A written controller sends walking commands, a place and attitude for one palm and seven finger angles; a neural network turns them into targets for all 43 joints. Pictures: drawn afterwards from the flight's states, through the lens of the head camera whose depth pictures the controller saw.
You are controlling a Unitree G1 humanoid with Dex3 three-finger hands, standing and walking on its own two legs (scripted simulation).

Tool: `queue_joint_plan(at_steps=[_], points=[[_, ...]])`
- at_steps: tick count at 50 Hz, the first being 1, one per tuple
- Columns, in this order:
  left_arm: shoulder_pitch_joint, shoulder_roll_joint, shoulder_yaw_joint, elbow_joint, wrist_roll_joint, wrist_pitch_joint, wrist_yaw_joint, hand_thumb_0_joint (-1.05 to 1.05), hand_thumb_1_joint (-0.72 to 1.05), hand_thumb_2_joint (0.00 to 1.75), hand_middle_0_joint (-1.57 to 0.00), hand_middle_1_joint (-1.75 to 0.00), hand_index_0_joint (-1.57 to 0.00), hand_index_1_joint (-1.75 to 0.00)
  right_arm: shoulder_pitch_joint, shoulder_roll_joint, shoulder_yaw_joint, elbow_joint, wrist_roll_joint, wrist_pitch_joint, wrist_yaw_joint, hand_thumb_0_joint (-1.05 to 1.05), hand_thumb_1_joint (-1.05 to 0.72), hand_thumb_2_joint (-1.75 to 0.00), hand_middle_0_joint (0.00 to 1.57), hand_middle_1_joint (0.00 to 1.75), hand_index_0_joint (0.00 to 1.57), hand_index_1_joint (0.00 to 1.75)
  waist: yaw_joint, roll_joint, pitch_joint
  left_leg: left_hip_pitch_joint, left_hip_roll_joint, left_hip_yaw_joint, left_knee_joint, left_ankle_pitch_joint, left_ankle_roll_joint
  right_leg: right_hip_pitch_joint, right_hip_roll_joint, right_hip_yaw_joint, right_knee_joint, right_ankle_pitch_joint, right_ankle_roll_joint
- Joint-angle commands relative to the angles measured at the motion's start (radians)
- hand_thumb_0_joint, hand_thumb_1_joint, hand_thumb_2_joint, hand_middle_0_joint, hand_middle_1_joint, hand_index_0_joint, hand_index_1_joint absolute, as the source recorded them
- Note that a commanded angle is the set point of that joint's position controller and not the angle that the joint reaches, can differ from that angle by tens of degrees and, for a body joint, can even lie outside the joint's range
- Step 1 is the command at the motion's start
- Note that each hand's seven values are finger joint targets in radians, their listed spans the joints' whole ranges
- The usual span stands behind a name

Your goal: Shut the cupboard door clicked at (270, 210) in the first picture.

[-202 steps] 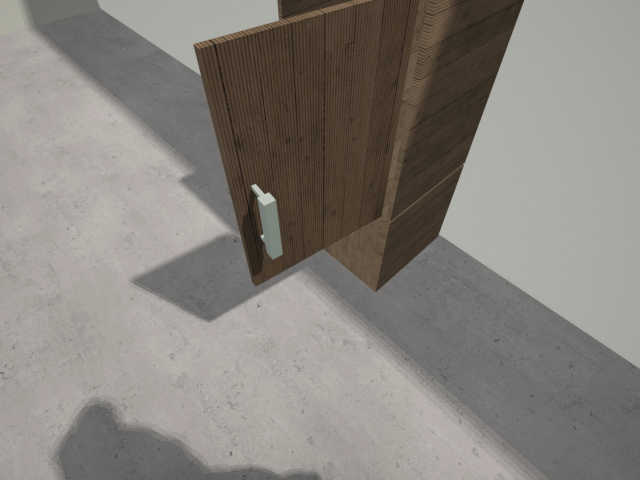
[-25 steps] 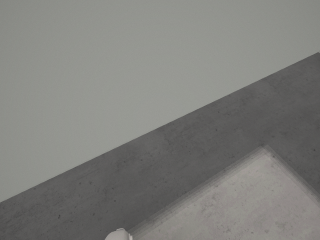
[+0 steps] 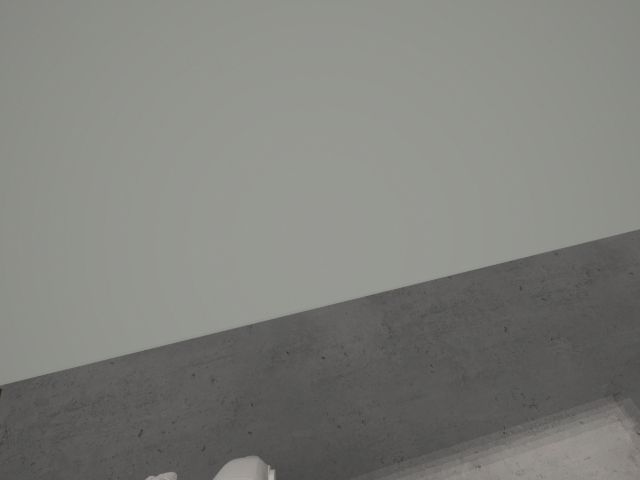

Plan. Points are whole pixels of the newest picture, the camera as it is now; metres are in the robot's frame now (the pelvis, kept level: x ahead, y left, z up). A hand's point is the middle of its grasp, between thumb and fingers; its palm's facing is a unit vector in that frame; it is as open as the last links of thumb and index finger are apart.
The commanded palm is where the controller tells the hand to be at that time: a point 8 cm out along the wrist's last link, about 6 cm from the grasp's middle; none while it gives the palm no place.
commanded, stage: turn to face it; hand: left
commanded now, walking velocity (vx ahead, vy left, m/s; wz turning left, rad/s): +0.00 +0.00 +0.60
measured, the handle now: out of the picture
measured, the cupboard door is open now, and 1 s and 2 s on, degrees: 82 82 82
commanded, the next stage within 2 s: none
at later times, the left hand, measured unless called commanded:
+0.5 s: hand out of the picture +0.11 +0.18 -0.16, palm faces +0.29 -0.91 -0.30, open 7.3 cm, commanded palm none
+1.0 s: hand out of the picture +0.06 +0.17 -0.17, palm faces +0.59 -0.77 -0.26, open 7.3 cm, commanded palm none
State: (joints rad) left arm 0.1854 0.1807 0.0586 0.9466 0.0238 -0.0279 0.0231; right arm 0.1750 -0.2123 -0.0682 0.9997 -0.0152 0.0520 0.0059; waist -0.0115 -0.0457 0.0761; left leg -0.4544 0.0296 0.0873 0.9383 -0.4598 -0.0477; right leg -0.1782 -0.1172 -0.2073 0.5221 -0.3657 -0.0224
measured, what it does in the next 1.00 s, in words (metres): walks ahead, turning left: left foot, then right foot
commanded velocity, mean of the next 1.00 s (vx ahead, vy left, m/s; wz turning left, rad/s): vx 0.00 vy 0.00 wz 0.60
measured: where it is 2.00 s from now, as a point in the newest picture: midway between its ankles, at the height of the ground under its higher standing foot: outside the picture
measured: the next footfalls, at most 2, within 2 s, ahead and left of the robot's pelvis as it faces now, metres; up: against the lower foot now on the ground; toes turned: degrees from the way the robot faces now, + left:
left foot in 0.12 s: +0.08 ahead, +0.13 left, +0.00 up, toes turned +12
right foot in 0.40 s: +0.15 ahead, -0.16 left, +0.00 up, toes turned +10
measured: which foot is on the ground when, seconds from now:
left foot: up 0.00-0.10, down 0.12-0.40, up 0.42-0.72, down 0.74-1.00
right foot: down 0.00-0.12, up 0.14-0.38, down 0.40-0.74, up 0.76-1.00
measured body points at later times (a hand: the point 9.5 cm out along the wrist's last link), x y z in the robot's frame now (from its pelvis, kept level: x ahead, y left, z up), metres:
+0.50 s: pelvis +0.07 -0.05 -0.02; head +0.13 -0.06 +0.43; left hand +0.09 +0.22 -0.14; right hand +0.24 -0.28 -0.17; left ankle +0.01 +0.08 -0.68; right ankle +0.11 -0.16 -0.74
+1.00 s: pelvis +0.11 -0.07 -0.01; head +0.15 -0.02 +0.44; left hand +0.03 +0.21 -0.14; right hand +0.33 -0.23 -0.14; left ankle +0.04 +0.04 -0.74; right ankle +0.19 -0.19 -0.70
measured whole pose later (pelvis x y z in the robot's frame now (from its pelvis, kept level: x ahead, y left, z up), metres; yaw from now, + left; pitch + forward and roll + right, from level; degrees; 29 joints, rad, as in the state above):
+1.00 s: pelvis +0.11 -0.07 -0.01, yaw +36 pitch +1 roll -1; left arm 0.13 0.26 0.07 0.87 0.01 0.06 0.00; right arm 0.16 -0.23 -0.06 0.91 -0.03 0.04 0.00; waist -0.01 0.00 0.12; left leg -0.30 0.00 -0.05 0.54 -0.26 0.00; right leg -0.43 -0.07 -0.03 0.87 -0.45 0.07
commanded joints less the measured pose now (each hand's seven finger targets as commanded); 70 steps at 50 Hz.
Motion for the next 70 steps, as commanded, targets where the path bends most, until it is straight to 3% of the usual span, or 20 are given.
queue_joint_plan(at_steps=[1, 4, 5, 6, 7, 18, 20, 23, 26, 34, 35, 37, 43, 51, 54, 59, 66, 67, 69, 70], points=[[0.113, 0.202, 0.041, -0.027, 0.003, -0.008, 0.011, 0.0, 0.9, 0.9, -0.2, -0.3, -0.2, -0.3, -0.073, -0.019, 0.014, -0.116, 0.001, -0.029, 0.017, 0.0, -0.9, -0.9, 0.2, 0.3, 0.2, 0.3, 0.04, -0.15, -0.124, -0.036, -0.027, 0.072, -0.229, 0.075, 0.007, 0.257, -0.217, 0.071, -0.004, 1.066, -0.061], [0.07, 0.232, 0.045, -0.056, -0.009, -0.006, 0.006, 0.0, 0.9, 0.9, -0.2, -0.3, -0.2, -0.3, 0.025, -0.087, 0.001, -0.114, -0.009, -0.033, 0.015, 0.0, -0.9, -0.9, 0.2, 0.3, 0.2, 0.3, -0.03, -0.12, -0.182, 0.214, -0.056, 0.099, -0.428, 0.301, 0.04, 0.149, -0.194, 0.008, 0.18, 1.007, -0.006], [0.049, 0.225, 0.043, -0.075, -0.015, -0.003, 0.003, 0.0, 0.9, 0.9, -0.2, -0.3, -0.2, -0.3, 0.106, -0.149, -0.017, -0.1, -0.016, -0.038, 0.012, 0.0, -0.9, -0.9, 0.2, 0.3, 0.2, 0.3, -0.079, -0.011, -0.244, 0.433, 0.041, 0.011, -0.459, 0.598, 0.086, -0.019, -0.167, -0.008, 0.35, 0.773, 0.034], [0.032, 0.15, 0.028, -0.12, -0.026, 0.005, -0.005, 0.0, 0.9, 0.9, -0.2, -0.3, -0.2, -0.3, 0.182, -0.274, -0.048, -0.097, -0.022, -0.042, 0.008, 0.0, -0.9, -0.9, 0.2, 0.3, 0.2, 0.3, -0.11, 0.304, -0.285, 0.605, 0.372, -0.421, -0.476, 1.093, 0.271, -0.332, -0.004, 0.004, 0.63, -0.123, 0.104], [-0.012, 0.163, 0.022, -0.159, -0.013, 0.02, 0.008, 0.0, 0.9, 0.9, -0.2, -0.3, -0.2, -0.3, 0.229, -0.306, -0.048, -0.081, -0.009, -0.033, 0.004, 0.0, -0.9, -0.9, 0.2, 0.3, 0.2, 0.3, -0.116, 0.206, -0.292, 0.586, 0.444, -0.444, -0.47, 1.126, 0.346, -0.375, 0.019, 0.156, 0.725, -0.31, 0.089], [0.108, 0.155, 0.033, -0.117, -0.007, 0.042, -0.016, 0.0, 0.9, 0.9, -0.2, -0.3, -0.2, -0.3, -0.106, -0.245, -0.048, -0.184, -0.008, -0.018, -0.011, 0.0, -0.9, -0.9, 0.2, 0.3, 0.2, 0.3, 0.057, 0.191, -0.135, 0.077, 0.141, -0.276, -0.448, 0.407, 0.143, 0.003, 0.107, 0.114, 0.072, 0.068, 0.095], [0.15, 0.305, 0.062, -0.123, 0.015, 0.021, 0.0, 0.0, 0.9, 0.9, -0.2, -0.3, -0.2, -0.3, -0.096, -0.122, -0.036, -0.22, 0.006, -0.014, 0.002, 0.0, -0.9, -0.9, 0.2, 0.3, 0.2, 0.3, 0.081, -0.272, -0.12, -0.176, -0.09, -0.065, -0.066, -0.077, 0.004, 0.137, -0.279, 0.539, -0.249, 0.157, -0.033], [0.02, 0.241, 0.042, -0.166, 0.005, 0.026, 0.014, 0.0, 0.9, 0.9, -0.2, -0.3, -0.2, -0.3, -0.086, -0.127, -0.045, -0.199, 0.0, 0.004, 0.011, 0.0, -0.9, -0.9, 0.2, 0.3, 0.2, 0.3, 0.02, -0.202, -0.071, -0.142, -0.004, -0.137, 0.37, -0.062, 0.013, -0.06, -0.304, 0.448, -0.229, 0.221, -0.119], [0.012, 0.189, 0.028, -0.166, 0.005, 0.016, 0.013, 0.0, 0.9, 0.9, -0.2, -0.3, -0.2, -0.3, -0.078, -0.089, -0.021, -0.177, 0.001, 0.002, 0.021, 0.0, -0.9, -0.9, 0.2, 0.3, 0.2, 0.3, 0.01, -0.19, -0.089, -0.1, 0.012, -0.063, 0.176, -0.02, -0.016, 0.043, -0.212, 0.2, -0.138, 0.595, -0.084], [0.093, 0.249, 0.054, -0.111, -0.004, 0.013, 0.007, 0.0, 0.9, 0.9, -0.2, -0.3, -0.2, -0.3, -0.056, -0.079, -0.003, -0.176, 0.005, -0.02, 0.021, 0.0, -0.9, -0.9, 0.2, 0.3, 0.2, 0.3, 0.022, -0.141, -0.183, 0.136, -0.04, 0.049, -0.392, 0.146, 0.016, 0.18, -0.225, 0.086, 0.061, 0.829, -0.039], [0.067, 0.246, 0.055, -0.116, -0.012, 0.017, 0.003, 0.0, 0.9, 0.9, -0.2, -0.3, -0.2, -0.3, 0.002, -0.112, -0.013, -0.159, 0.001, -0.023, 0.019, 0.0, -0.9, -0.9, 0.2, 0.3, 0.2, 0.3, -0.019, -0.102, -0.192, 0.279, -0.023, 0.038, -0.486, 0.281, 0.034, 0.072, -0.216, 0.051, 0.148, 0.737, 0.0], [0.001, 0.137, 0.024, -0.191, -0.019, 0.03, -0.005, 0.0, 0.9, 0.9, -0.2, -0.3, -0.2, -0.3, 0.143, -0.301, -0.063, -0.141, -0.01, -0.027, 0.007, 0.0, -0.9, -0.9, 0.2, 0.3, 0.2, 0.3, -0.099, 0.387, -0.221, 0.545, 0.417, -0.509, -0.553, 0.979, 0.293, -0.409, -0.003, 0.044, 0.562, -0.316, 0.119], [-0.02, 0.145, 0.03, -0.139, -0.008, 0.061, -0.011, 0.0, 0.9, 0.9, -0.2, -0.3, -0.2, -0.3, -0.011, -0.217, -0.036, -0.158, -0.009, -0.035, -0.023, 0.0, -0.9, -0.9, 0.2, 0.3, 0.2, 0.3, -0.001, 0.2, -0.125, 0.316, 0.215, -0.281, -0.551, 0.659, 0.21, -0.353, 0.02, 0.196, 0.569, -0.082, 0.11], [0.06, 0.149, 0.031, -0.133, -0.012, 0.043, -0.01, 0.0, 0.9, 0.9, -0.2, -0.3, -0.2, -0.3, -0.067, -0.229, -0.053, -0.176, -0.007, -0.016, -0.011, 0.0, -0.9, -0.9, 0.2, 0.3, 0.2, 0.3, 0.04, 0.204, -0.13, 0.122, 0.136, -0.342, -0.475, 0.455, 0.156, -0.003, 0.112, 0.132, 0.036, 0.073, 0.088], [0.116, 0.317, 0.055, -0.137, 0.007, 0.022, 0.008, 0.0, 0.9, 0.9, -0.2, -0.3, -0.2, -0.3, -0.067, -0.128, -0.041, -0.222, 0.003, -0.014, 0.005, 0.0, -0.9, -0.9, 0.2, 0.3, 0.2, 0.3, 0.074, -0.254, -0.133, -0.133, -0.078, -0.124, 0.116, -0.195, 0.015, 0.094, -0.395, 0.558, -0.251, 0.323, -0.129], [-0.014, 0.195, 0.03, -0.167, 0.005, 0.02, 0.016, 0.0, 0.9, 0.9, -0.2, -0.3, -0.2, -0.3, -0.066, -0.095, -0.025, -0.172, 0.001, 0.004, 0.022, 0.0, -0.9, -0.9, 0.2, 0.3, 0.2, 0.3, 0.006, -0.185, -0.069, -0.082, 0.01, -0.075, 0.154, -0.035, -0.016, 0.026, -0.214, 0.213, -0.152, 0.553, -0.092], [0.067, 0.266, 0.053, -0.121, -0.002, 0.024, 0.005, 0.0, 0.9, 0.9, -0.2, -0.3, -0.2, -0.3, -0.048, -0.087, -0.008, -0.171, 0.006, -0.014, 0.024, 0.0, -0.9, -0.9, 0.2, 0.3, 0.2, 0.3, 0.021, -0.144, -0.145, 0.152, -0.038, 0.033, -0.361, 0.132, 0.006, 0.102, -0.227, 0.115, 0.018, 0.651, -0.039], [0.049, 0.259, 0.054, -0.126, -0.009, 0.028, 0.0, 0.0, 0.9, 0.9, -0.2, -0.3, -0.2, -0.3, -0.008, -0.113, -0.016, -0.162, 0.003, -0.017, 0.024, 0.0, -0.9, -0.9, 0.2, 0.3, 0.2, 0.3, -0.009, -0.096, -0.152, 0.262, -0.03, 0.023, -0.46, 0.233, 0.02, 0.02, -0.214, 0.08, 0.085, 0.569, 0.0], [0.003, 0.146, 0.026, -0.191, -0.018, 0.041, -0.009, 0.0, 0.9, 0.9, -0.2, -0.3, -0.2, -0.3, 0.127, -0.302, -0.066, -0.15, -0.013, -0.026, 0.012, 0.0, -0.9, -0.9, 0.2, 0.3, 0.2, 0.3, -0.087, 0.376, -0.195, 0.512, 0.388, -0.518, -0.564, 0.833, 0.255, -0.409, -0.006, 0.039, 0.495, -0.305, 0.124], [-0.07, 0.173, 0.024, -0.209, -0.004, 0.054, -0.001, 0.0, 0.9, 0.9, -0.2, -0.3, -0.2, -0.3, 0.179, -0.31, -0.067, -0.121, -0.012, -0.022, 0.002, 0.0, -0.9, -0.9, 0.2, 0.3, 0.2, 0.3, -0.109, 0.248, -0.2, 0.464, 0.408, -0.517, -0.559, 0.726, 0.306, -0.427, -0.004, 0.162, 0.608, -0.314, 0.102]])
